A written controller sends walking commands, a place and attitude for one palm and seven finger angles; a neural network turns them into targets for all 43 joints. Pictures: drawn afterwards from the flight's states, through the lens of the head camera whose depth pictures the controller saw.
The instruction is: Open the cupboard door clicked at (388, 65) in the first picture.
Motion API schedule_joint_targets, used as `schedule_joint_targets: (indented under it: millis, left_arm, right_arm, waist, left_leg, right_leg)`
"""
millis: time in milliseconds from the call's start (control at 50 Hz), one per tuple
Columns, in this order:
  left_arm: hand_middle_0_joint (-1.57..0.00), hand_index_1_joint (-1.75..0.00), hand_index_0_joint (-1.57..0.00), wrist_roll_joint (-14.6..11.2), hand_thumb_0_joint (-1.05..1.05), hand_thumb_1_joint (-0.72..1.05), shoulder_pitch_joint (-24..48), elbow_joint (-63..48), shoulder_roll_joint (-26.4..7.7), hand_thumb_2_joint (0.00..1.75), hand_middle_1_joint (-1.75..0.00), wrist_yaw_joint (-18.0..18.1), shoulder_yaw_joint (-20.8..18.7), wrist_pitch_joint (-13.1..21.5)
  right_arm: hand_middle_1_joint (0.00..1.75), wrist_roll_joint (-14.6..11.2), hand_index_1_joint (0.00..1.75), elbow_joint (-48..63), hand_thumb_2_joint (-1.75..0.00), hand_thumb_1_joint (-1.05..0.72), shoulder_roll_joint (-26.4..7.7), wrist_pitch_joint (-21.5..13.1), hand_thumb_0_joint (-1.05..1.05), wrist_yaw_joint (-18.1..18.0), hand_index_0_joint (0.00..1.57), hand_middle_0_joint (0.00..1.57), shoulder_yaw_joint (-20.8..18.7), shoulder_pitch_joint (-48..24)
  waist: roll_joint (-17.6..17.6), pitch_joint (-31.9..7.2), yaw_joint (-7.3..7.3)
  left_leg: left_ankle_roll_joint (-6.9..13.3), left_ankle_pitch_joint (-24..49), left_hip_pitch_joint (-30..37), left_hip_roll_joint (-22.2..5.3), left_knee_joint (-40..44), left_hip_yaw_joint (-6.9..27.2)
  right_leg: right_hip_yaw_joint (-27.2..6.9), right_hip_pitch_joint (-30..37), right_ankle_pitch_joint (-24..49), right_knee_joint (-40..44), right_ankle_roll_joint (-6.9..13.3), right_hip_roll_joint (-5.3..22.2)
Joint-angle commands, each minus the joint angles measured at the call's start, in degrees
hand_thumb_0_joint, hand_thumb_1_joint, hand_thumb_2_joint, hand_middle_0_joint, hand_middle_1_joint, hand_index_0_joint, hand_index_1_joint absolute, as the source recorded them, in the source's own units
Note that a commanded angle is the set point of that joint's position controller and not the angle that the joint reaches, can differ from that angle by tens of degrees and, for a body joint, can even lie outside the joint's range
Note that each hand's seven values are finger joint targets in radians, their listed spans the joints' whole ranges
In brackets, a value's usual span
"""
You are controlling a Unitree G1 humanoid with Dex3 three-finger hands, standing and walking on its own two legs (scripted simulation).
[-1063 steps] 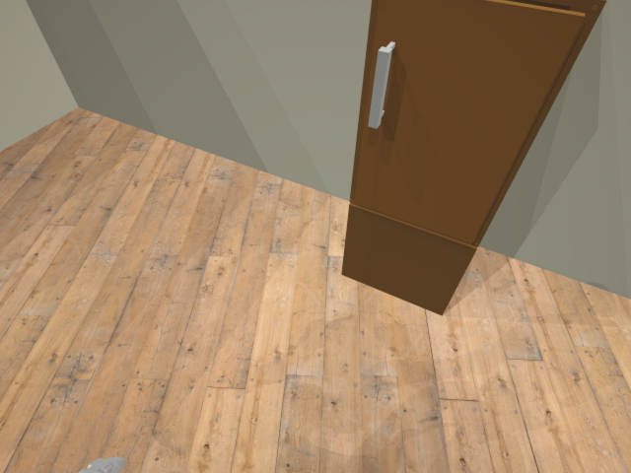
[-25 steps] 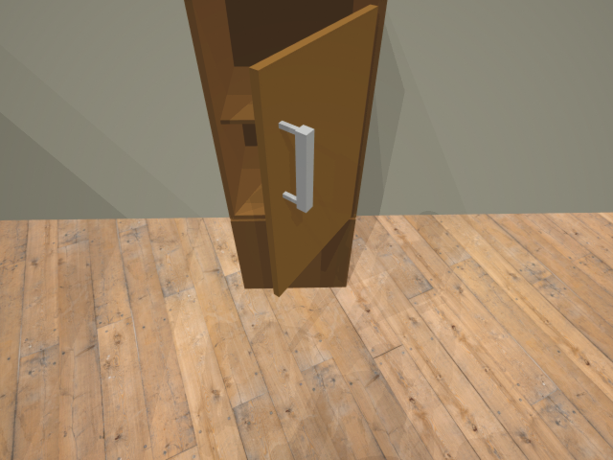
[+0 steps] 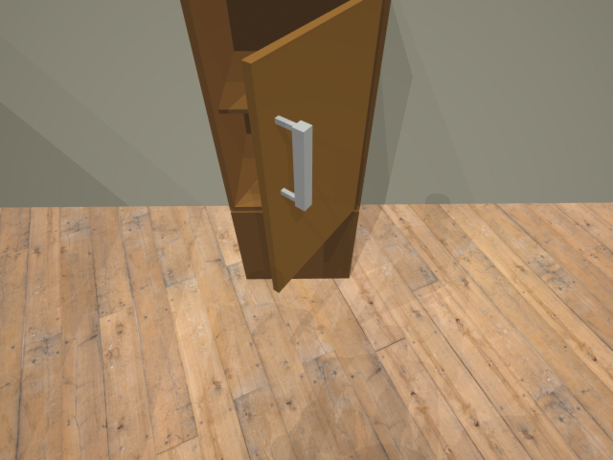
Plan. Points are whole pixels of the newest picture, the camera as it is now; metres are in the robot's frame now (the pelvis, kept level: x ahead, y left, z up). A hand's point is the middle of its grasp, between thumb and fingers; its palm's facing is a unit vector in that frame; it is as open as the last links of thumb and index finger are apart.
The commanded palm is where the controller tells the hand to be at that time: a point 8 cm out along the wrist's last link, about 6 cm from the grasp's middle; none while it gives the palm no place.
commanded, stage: look to check the result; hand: left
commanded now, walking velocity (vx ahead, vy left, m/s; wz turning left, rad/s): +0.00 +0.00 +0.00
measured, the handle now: (293, 165) +0.57 +0.06 +0.05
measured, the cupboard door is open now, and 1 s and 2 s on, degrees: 53 53 53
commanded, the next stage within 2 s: walk to a spot facing it in 0.26 s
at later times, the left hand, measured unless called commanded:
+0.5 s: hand out of the picture +0.01 +0.15 -0.18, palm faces +0.05 -0.98 -0.19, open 7.4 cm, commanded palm none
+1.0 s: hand out of the picture +0.14 +0.16 -0.17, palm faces -0.23 -0.92 -0.31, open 7.4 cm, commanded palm none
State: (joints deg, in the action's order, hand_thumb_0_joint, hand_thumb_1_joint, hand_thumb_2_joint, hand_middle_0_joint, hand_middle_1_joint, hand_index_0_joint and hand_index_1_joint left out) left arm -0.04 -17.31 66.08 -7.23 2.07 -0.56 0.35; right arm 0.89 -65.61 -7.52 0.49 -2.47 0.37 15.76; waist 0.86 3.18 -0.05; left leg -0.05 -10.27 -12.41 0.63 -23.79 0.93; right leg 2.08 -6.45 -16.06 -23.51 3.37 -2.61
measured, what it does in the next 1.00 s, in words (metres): steps on the spot, turning right: right foot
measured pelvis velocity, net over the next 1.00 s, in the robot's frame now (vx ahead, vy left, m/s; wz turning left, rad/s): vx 0.00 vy -0.03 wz -0.30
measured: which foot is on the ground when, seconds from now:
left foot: down 0.00-0.98, up 1.00-1.00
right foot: down 0.00-0.72, up 0.74-0.96, down 0.98-1.00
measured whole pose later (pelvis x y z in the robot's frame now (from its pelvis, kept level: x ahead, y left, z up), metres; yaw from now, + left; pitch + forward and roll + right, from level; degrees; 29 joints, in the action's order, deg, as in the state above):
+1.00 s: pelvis +0.00 -0.03 -0.02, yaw -17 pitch +1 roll +1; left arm 1.3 -8.8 53.8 -13.9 -1.0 -5.6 -1.7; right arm 1.4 -55.7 -11.8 2.0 -1.7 -2.9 11.9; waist 2.0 6.3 1.0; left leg -3.6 -23.3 -17.5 -9.2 -40.0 -11.6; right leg 2.2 -18.9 -18.4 -37.3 1.4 2.0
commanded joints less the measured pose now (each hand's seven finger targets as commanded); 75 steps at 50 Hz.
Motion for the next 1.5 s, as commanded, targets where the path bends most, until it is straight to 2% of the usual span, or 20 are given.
schedule_joint_targets:
  millis: [0,360,620,660,700,760,840,920,940,960,980,1020,1100,1180,1260,1280,1320,1340,1400,1480]
  left_arm:
    - [-0.2,-0.3,-0.2,0.2,0.0,0.9,-4.3,-0.8,-5.7,0.9,-0.3,0.6,-0.8,0.8]
    - [-0.2,-0.3,-0.2,0.1,0.0,0.9,-4.5,-1.2,-6.0,0.9,-0.3,0.8,-0.9,1.0]
    - [-0.2,-0.3,-0.2,1.1,0.0,0.9,0.0,-6.3,-10.3,0.9,-0.3,-0.1,-5.2,-1.6]
    - [-0.2,-0.3,-0.2,1.0,0.0,0.9,1.7,-8.0,-9.6,0.9,-0.3,-0.5,-5.3,-1.8]
    - [-0.2,-0.3,-0.2,0.8,0.0,0.9,4.1,-10.0,-7.7,0.9,-0.3,-1.1,-5.2,-2.1]
    - [-0.2,-0.3,-0.2,1.3,0.0,0.9,5.8,-11.4,-7.4,0.9,-0.3,-2.4,-5.8,-2.6]
    - [-0.2,-0.3,-0.2,1.2,0.0,0.9,5.8,-13.1,-6.8,0.9,-0.3,-3.2,-5.4,-2.8]
    - [-0.2,-0.3,-0.2,1.5,0.0,0.9,1.6,-12.7,-9.4,0.9,-0.3,-3.1,-5.7,-1.8]
    - [-0.2,-0.3,-0.2,1.9,0.0,0.9,-0.3,-12.4,-14.5,0.9,-0.3,-2.6,-6.6,-1.2]
    - [-0.2,-0.3,-0.2,1.9,0.0,0.9,-1.8,-12.5,-20.7,0.9,-0.3,-1.7,-7.8,-0.9]
    - [-0.2,-0.3,-0.2,1.4,0.0,0.9,-3.5,-12.6,-20.9,0.9,-0.3,-1.3,-7.5,-1.0]
    - [-0.2,-0.3,-0.2,1.6,0.0,0.9,2.7,-14.2,-17.2,0.9,-0.3,-0.3,-7.1,-1.3]
    - [-0.2,-0.3,-0.2,1.8,0.0,0.9,4.4,-15.8,-16.2,0.9,-0.3,-0.2,-6.7,-1.1]
    - [-0.2,-0.3,-0.2,1.9,0.0,0.9,3.6,-15.8,-16.7,0.9,-0.3,-0.5,-7.0,-1.3]
    - [-0.2,-0.3,-0.2,1.4,0.0,0.9,6.6,-16.8,-15.9,0.9,-0.3,-0.9,-7.0,-1.7]
    - [-0.2,-0.3,-0.2,1.1,0.0,0.9,7.9,-17.3,-15.0,0.9,-0.3,-1.0,-6.7,-1.8]
    - [-0.2,-0.3,-0.2,0.8,0.0,0.9,6.4,-19.4,-9.8,0.9,-0.3,-2.1,-5.4,-1.8]
    - [-0.2,-0.3,-0.2,1.4,0.0,0.9,7.2,-19.8,-11.6,0.9,-0.3,-2.6,-5.8,-1.8]
    - [-0.2,-0.3,-0.2,1.8,0.0,0.9,7.3,-18.0,-10.6,0.9,-0.3,-3.8,-6.4,-2.4]
    - [-0.2,-0.3,-0.2,1.3,0.0,0.9,9.8,-18.9,-8.8,0.9,-0.3,-4.3,-5.1,-2.5]
  right_arm:
    - [0.3,0.2,0.3,0.9,-0.9,-0.9,-4.9,-0.3,0.0,-0.3,0.2,0.2,-0.9,4.1]
    - [0.3,0.1,0.3,0.8,-0.9,-0.9,-5.1,-0.3,0.0,-0.6,0.2,0.2,-1.0,3.4]
    - [0.3,0.0,0.3,6.8,-0.9,-0.9,-6.7,1.2,0.0,-1.2,0.2,0.2,-4.2,0.9]
    - [0.3,0.4,0.3,6.8,-0.9,-0.9,-8.7,0.6,0.0,-1.5,0.2,0.2,-4.5,2.9]
    - [0.3,0.9,0.3,7.0,-0.9,-0.9,-12.0,0.0,0.0,-1.8,0.2,0.2,-5.1,5.8]
    - [0.3,1.4,0.3,10.1,-0.9,-0.9,-12.9,-0.3,0.0,-1.5,0.2,0.2,-4.9,1.5]
    - [0.3,1.6,0.3,11.9,-0.9,-0.9,-13.5,-0.3,0.0,-0.8,0.2,0.2,-5.2,-2.4]
    - [0.3,0.9,0.3,13.2,-0.9,-0.9,-15.0,0.4,0.0,0.1,0.2,0.2,-6.3,-2.8]
    - [0.3,0.2,0.3,14.4,-0.9,-0.9,-12.4,0.7,0.0,0.5,0.2,0.2,-6.0,-3.4]
    - [0.3,0.0,0.3,17.5,-0.9,-0.9,-8.7,1.0,0.0,1.0,0.2,0.2,-5.0,-6.6]
    - [0.3,0.0,0.3,18.1,-0.9,-0.9,-10.0,1.5,0.0,0.8,0.2,0.2,-5.2,-8.8]
    - [0.3,-0.1,0.3,17.8,-0.9,-0.9,-10.3,1.5,0.0,0.5,0.2,0.2,-5.6,-9.1]
    - [0.3,-0.4,0.3,17.2,-0.9,-0.9,-8.4,1.5,0.0,0.6,0.2,0.2,-4.8,-8.7]
    - [0.3,-0.7,0.3,18.4,-0.9,-0.9,-8.2,1.1,0.0,0.5,0.2,0.2,-4.8,-9.5]
    - [0.3,-0.9,0.3,17.7,-0.9,-0.9,-8.8,0.2,0.0,0.0,0.2,0.2,-4.7,-4.4]
    - [0.3,-0.8,0.3,16.8,-0.9,-0.9,-9.7,-0.3,0.0,-0.3,0.2,0.2,-4.8,-1.4]
    - [0.3,0.4,0.3,17.8,-0.9,-0.9,-18.5,-0.8,0.0,-0.6,0.2,0.2,-6.2,0.9]
    - [0.3,1.0,0.3,18.8,-0.9,-0.9,-18.8,-0.4,0.0,-0.5,0.2,0.2,-5.7,0.7]
    - [0.3,1.2,0.3,19.9,-0.9,-0.9,-13.8,-0.8,0.0,-0.7,0.2,0.2,-4.2,-4.9]
    - [0.3,1.1,0.3,17.8,-0.9,-0.9,-14.0,-1.0,0.0,-0.6,0.2,0.2,-4.6,0.0]
  waist:
    - [-0.5,1.4,-0.39]
    - [-1.2,0.9,-0.16]
    - [-3.1,0.1,-0.76]
    - [4.8,-1.3,-1.64]
    - [16.4,-1.0,-2.17]
    - [4.3,-0.5,0.2]
    - [9.3,-1.6,0.74]
    - [4.6,-5.0,2.42]
    - [-6.8,-5.1,3.66]
    - [-21.0,-4.0,5.34]
    - [-13.9,-3.9,6.34]
    - [-16.5,-5.2,3.1]
    - [-7.1,-6.8,1.51]
    - [-7.7,-5.9,2.01]
    - [-7.3,-6.7,-0.95]
    - [-5.2,-7.5,-2.59]
    - [18.9,-7.9,-2.33]
    - [11.3,-5.9,-2.93]
    - [10.6,-1.8,1.03]
    - [11.6,-5.4,-1.1]
  left_leg:
    - [1.9,7.4,2.7,-5.3,2.5,3.7]
    - [1.6,9.5,3.9,-5.3,1.7,2.5]
    - [-0.6,-3.2,-0.1,-5.8,-9.0,-3.6]
    - [1.7,6.8,6.7,-11.8,-2.4,0.9]
    - [10.1,15.5,9.0,-24.9,7.2,12.8]
    - [11.0,10.1,3.6,-24.7,8.0,7.4]
    - [7.6,9.2,1.4,-21.3,5.4,-2.6]
    - [2.3,7.3,-0.7,-17.7,-7.7,-9.3]
    - [-1.3,-5.9,-9.4,-12.3,-18.7,-12.8]
    - [-3.5,-27.1,-20.5,-4.6,-33.5,-11.8]
    - [-2.8,-26.9,-20.9,-5.4,-40.2,-3.6]
    - [-3.0,-20.1,-23.4,-6.5,-43.8,-0.5]
    - [-3.6,-16.5,-16.6,-4.5,-35.7,-1.8]
    - [-3.2,-15.7,-14.0,-2.6,-27.0,-1.6]
    - [-2.5,-8.4,-3.4,-1.6,-10.2,-1.3]
    - [-2.0,-3.4,4.6,-3.2,-1.9,-0.8]
    - [8.3,10.8,13.4,-28.1,7.7,22.3]
    - [12.2,4.6,4.4,-30.5,8.3,22.8]
    - [7.6,14.1,1.7,-19.7,5.5,6.8]
    - [6.3,27.4,8.6,-17.9,1.1,-2.7]
  right_leg:
    - [-6.6,-3.9,9.4,6.2,-0.2,7.8]
    - [-6.5,-1.4,17.5,6.4,-1.3,8.2]
    - [-18.1,-7.0,24.0,0.3,4.4,10.6]
    - [-13.1,-12.5,19.1,-5.9,1.7,4.8]
    - [-3.5,-20.9,-12.6,-26.0,-1.7,-0.6]
    - [-4.3,-22.1,-14.5,-38.8,-2.9,3.9]
    - [-0.3,-16.7,-11.5,-26.9,-3.5,5.2]
    - [3.3,-4.5,3.6,-6.7,-3.0,3.0]
    - [-8.7,1.8,13.0,1.3,0.0,11.0]
    - [-27.5,2.5,27.5,5.3,6.9,23.9]
    - [-27.5,0.7,27.2,3.9,10.5,24.1]
    - [-24.4,2.5,27.8,0.4,9.7,18.5]
    - [-20.8,-0.2,32.1,-0.8,8.7,15.5]
    - [-24.0,-0.8,31.0,-0.4,8.8,14.6]
    - [-24.5,-5.9,29.0,-3.4,5.5,11.4]
    - [-22.4,-11.1,24.1,-5.9,3.0,9.1]
    - [-6.1,-27.3,-19.4,-27.1,-4.3,-1.9]
    - [-6.1,-25.6,-20.6,-37.7,-4.7,0.4]
    - [-4.4,-27.7,-9.9,-47.0,-6.3,3.1]
    - [0.3,-24.6,-9.6,-34.4,-6.7,4.2]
